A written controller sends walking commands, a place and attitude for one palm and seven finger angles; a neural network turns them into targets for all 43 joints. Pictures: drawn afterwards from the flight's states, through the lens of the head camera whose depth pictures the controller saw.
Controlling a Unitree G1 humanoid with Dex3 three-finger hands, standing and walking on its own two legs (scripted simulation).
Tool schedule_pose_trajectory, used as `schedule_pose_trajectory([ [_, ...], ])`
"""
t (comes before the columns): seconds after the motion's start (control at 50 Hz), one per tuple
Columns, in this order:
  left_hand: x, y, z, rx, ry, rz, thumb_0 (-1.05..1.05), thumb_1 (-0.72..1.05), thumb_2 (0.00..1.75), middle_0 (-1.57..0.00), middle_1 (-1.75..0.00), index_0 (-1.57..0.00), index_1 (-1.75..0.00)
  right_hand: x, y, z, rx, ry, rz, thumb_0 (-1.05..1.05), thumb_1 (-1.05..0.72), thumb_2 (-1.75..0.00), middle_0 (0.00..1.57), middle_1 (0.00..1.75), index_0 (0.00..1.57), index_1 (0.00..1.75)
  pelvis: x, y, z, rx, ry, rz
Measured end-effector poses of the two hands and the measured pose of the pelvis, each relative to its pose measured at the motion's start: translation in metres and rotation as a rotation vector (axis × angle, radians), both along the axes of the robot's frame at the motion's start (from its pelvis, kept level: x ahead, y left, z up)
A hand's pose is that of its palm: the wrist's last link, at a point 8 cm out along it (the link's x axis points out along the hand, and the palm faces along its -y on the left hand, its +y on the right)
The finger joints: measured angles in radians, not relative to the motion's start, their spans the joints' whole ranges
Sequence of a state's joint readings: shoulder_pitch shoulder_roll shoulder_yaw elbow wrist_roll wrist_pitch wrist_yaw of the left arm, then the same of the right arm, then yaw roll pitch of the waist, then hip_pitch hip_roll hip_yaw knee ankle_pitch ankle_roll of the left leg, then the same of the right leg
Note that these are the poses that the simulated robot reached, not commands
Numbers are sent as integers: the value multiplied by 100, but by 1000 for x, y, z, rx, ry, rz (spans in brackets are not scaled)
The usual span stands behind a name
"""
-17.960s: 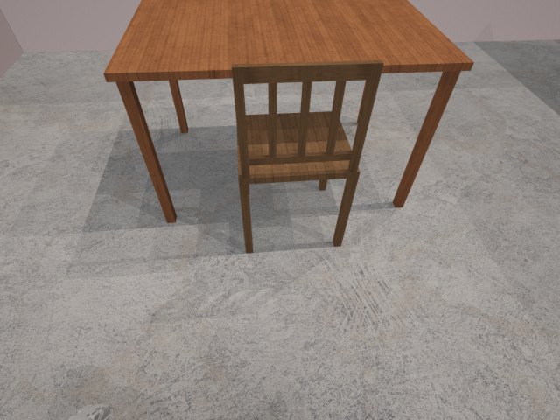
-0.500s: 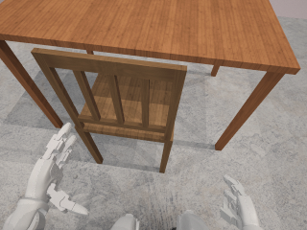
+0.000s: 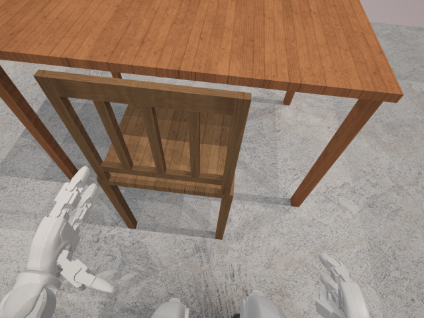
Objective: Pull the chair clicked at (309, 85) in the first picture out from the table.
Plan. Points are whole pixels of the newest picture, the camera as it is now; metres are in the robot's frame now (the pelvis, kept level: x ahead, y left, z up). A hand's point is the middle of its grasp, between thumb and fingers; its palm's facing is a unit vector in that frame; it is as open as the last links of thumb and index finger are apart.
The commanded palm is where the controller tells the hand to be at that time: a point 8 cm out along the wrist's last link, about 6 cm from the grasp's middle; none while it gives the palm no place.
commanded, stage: raise the hand toward the chair's back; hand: left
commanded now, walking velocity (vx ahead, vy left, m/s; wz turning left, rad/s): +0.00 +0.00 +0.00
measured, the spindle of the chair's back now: (155, 142) +0.50 +0.16 -0.03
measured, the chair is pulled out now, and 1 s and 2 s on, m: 0.00 0.00 0.00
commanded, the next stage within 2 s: aim the fingers beside a spindle in 0.12 s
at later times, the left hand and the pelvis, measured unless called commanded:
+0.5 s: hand (108, 235) +0.25 +0.19 +0.03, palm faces -0.09 -0.99 -0.05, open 17.0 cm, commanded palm +0.24 +0.25 +0.03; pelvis -0.01 +0.00 -0.01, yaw +0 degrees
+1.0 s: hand (125, 214) +0.30 +0.18 +0.01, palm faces -0.10 -0.99 -0.04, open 16.9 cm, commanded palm +0.29 +0.23 +0.01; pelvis -0.01 +0.00 -0.02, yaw +0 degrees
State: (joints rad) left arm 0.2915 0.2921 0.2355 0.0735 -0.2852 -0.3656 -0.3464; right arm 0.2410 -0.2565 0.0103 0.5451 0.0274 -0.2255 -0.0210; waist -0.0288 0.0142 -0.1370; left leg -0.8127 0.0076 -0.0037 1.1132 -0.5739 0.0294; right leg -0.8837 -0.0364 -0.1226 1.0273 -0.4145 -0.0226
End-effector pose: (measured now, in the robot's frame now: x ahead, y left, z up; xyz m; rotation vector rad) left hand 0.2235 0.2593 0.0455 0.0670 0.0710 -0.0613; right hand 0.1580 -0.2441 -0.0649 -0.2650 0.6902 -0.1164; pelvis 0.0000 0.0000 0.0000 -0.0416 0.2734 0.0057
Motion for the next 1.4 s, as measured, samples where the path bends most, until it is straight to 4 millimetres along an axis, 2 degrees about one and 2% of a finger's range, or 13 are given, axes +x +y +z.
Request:
schedule_pose_trajectory([
  [0.2, -5, -1, 1, 2, 1, -2, -1, -50, 30, -6, -8, -6, -8, 7, 10, -2, 28, -23, 28, 2, -90, -89, 20, 30, 20, 30, -3, -1, -1, 1, -4, 3],
  [0.36, -4, -4, -2, -7, -12, -3, -1, -50, 30, -6, -8, -6, -8, 7, 8, -5, 21, -28, 40, 2, -90, -89, 20, 30, 20, 30, -6, -3, -4, 2, -1, 7],
  [0.56, 20, -17, -12, -14, -22, -35, -1, -50, 30, -6, -8, -6, -8, -6, -1, -12, 4, 4, 21, 2, -90, -89, 20, 30, 20, 30, -10, -5, -9, 5, 16, 2],
  [0.78, 39, -14, -21, -16, -17, -21, -1, -50, 30, -6, -8, -6, -8, -21, -7, -23, 0, 64, 0, 2, -90, -89, 20, 30, 20, 30, -11, -5, -12, 9, 42, -5],
  [1.14, 76, -33, -37, -28, -24, -40, -1, -50, 30, -6, -8, -6, -8, -21, -2, -40, 8, 115, 4, 1, -90, -89, 20, 30, 20, 30, -11, -2, -22, 13, 83, -10],
  [1.4, 90, -37, -49, -31, -24, -36, -1, -50, 30, -6, -8, -6, -8, -27, -3, -51, 1, 173, -5, 1, -90, -89, 20, 30, 20, 30, -12, 0, -28, 10, 105, -9],
])
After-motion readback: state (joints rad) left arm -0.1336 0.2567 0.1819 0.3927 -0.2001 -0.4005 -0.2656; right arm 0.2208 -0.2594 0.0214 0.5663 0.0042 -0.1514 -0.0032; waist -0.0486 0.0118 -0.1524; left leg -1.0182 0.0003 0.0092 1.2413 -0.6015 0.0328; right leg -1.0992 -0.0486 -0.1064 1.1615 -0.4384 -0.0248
